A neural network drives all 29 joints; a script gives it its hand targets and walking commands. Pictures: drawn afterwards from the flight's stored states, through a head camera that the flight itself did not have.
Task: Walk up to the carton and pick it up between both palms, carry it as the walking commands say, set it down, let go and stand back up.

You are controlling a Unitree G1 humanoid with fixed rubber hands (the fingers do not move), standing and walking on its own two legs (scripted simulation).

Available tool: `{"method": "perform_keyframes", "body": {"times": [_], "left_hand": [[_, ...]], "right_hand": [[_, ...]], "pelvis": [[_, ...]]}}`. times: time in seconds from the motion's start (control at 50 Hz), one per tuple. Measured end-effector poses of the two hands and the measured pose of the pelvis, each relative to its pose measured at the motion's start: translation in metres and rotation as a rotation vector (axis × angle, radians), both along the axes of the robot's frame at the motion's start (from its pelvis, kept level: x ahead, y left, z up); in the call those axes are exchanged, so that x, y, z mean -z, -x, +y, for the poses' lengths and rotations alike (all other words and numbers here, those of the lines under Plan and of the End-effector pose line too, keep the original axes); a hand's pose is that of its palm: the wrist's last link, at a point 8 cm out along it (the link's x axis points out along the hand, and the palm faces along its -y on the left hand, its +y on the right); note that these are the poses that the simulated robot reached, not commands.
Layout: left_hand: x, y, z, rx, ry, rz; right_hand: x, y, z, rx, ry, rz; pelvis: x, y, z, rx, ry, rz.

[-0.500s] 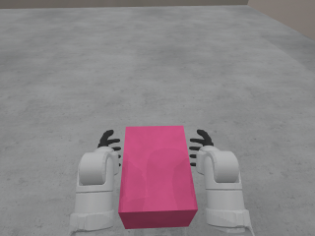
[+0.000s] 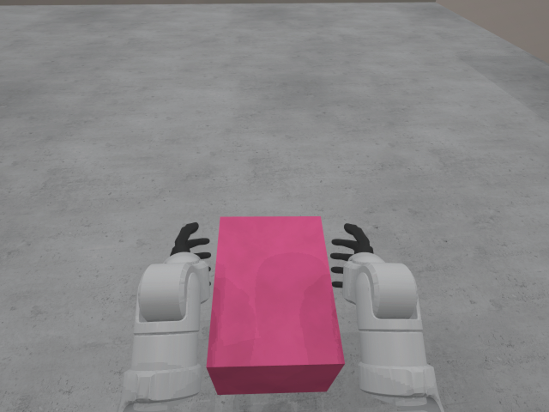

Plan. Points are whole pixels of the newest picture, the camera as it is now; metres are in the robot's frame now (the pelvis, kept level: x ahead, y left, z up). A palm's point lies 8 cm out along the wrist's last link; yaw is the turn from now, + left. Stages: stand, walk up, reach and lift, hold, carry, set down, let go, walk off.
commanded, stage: carry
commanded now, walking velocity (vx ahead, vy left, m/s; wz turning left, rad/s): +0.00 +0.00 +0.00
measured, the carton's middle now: (271, 301) +0.31 +0.00 -0.01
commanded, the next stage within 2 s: none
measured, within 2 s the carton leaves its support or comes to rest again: neither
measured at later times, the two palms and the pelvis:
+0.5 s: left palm (186, 252) +0.34 +0.12 +0.09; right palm (353, 251) +0.34 -0.12 +0.09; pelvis +0.03 +0.00 +0.00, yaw +0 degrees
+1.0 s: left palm (187, 255) +0.34 +0.13 +0.08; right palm (358, 254) +0.34 -0.13 +0.08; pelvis +0.04 +0.00 +0.00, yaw +0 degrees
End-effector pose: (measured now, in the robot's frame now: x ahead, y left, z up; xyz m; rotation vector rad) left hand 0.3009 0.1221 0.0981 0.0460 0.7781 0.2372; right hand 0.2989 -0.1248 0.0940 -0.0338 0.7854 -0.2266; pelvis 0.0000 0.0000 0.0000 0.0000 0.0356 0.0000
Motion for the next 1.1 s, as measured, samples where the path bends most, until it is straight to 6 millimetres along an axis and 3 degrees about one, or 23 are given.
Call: {"method": "perform_keyframes", "body": {"times": [0.54,1.1], "left_hand": [[0.006,-0.037,0.002,-0.001,-0.006,-0.006],[0.017,-0.036,0.004,0.070,0.031,-0.058]], "right_hand": [[0.006,-0.039,0.002,-0.018,0.011,-0.004],[0.015,-0.038,-0.006,-0.067,-0.007,-0.054]], "pelvis": [[-0.001,-0.034,0.000,-0.001,-0.001,-0.002],[-0.001,-0.041,-0.003,0.000,0.000,-0.012]]}}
